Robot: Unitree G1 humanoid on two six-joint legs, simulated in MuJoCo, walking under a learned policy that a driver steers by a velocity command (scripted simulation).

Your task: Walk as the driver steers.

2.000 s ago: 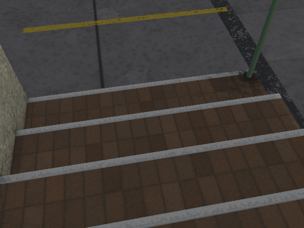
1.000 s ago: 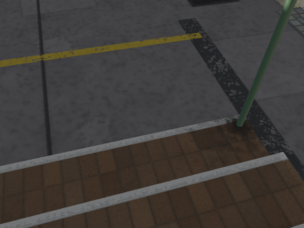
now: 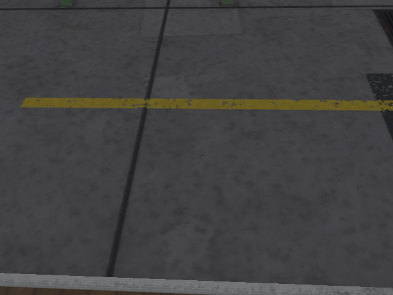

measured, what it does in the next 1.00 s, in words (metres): walks ahead: right foot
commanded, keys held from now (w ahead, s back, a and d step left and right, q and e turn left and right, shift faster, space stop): no key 1.00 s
